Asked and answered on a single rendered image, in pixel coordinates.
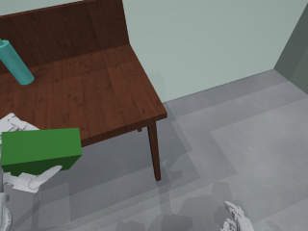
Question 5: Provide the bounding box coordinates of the robot left forearm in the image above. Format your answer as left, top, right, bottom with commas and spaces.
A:
0, 192, 13, 231

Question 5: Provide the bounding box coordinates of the sponge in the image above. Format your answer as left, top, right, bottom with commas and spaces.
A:
1, 127, 83, 177

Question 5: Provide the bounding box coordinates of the robot left hand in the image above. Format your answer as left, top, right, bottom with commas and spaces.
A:
0, 113, 62, 194

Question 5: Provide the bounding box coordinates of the robot right hand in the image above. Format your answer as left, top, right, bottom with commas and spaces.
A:
220, 201, 255, 231

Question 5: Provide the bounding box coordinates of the table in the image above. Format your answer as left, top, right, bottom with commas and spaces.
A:
0, 0, 167, 182

